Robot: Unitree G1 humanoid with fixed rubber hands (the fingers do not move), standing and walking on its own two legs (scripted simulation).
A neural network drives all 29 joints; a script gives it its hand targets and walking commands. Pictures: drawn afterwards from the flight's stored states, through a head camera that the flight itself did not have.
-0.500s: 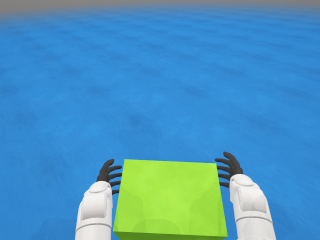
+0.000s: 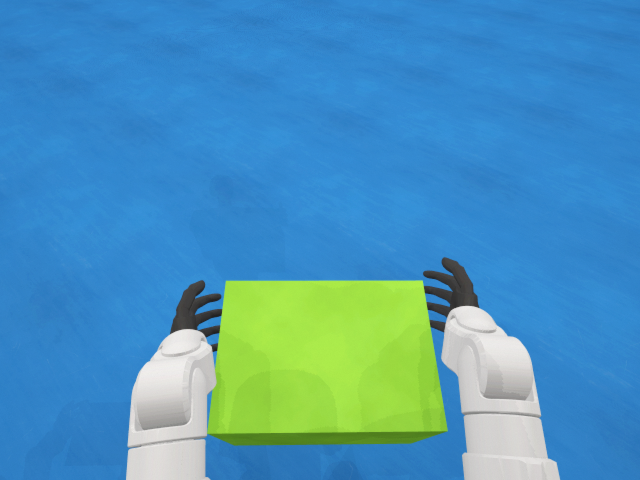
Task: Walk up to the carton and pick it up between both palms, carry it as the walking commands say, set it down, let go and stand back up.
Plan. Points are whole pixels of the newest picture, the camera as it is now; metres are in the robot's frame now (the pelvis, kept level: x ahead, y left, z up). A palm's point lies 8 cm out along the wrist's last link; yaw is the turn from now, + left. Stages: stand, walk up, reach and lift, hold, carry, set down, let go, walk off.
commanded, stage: carry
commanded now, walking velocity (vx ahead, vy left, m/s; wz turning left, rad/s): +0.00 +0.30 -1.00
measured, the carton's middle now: (323, 367) +0.30 +0.02 -0.02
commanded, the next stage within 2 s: none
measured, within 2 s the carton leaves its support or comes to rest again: neither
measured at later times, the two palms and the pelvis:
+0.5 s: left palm (245, 313) +0.33 +0.12 +0.06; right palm (520, 441) +0.18 -0.17 +0.07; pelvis -0.01 +0.12 -0.01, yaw -25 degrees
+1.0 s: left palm (252, 336) +0.30 +0.11 +0.06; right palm out of the picture +0.03 -0.06 +0.05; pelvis +0.01 +0.27 -0.01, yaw -54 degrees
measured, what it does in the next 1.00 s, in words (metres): steps to the left, turning right: right foot, then left foot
